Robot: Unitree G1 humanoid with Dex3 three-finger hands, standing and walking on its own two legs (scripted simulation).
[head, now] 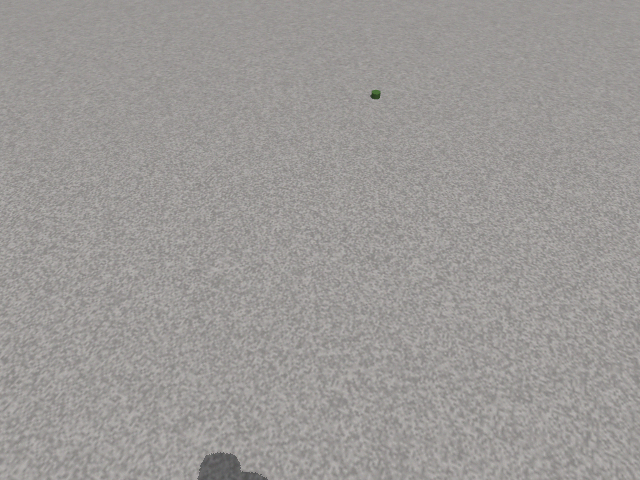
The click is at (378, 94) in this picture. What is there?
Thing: low tin
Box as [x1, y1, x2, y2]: [371, 90, 380, 98]
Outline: 373,90 371,97 378,98 380,92 378,90
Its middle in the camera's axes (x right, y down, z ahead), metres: +0.33 -0.87 +2.35
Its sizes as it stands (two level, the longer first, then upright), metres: 0.052 0.052 0.032
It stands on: the floor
